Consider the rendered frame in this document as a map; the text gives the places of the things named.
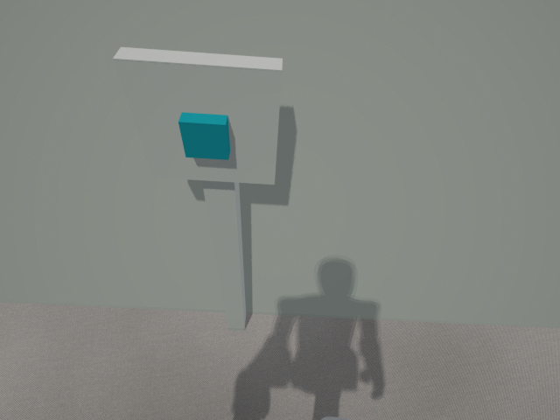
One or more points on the panel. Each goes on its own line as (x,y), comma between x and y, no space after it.
(159,85)

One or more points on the button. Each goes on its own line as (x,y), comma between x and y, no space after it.
(205,135)

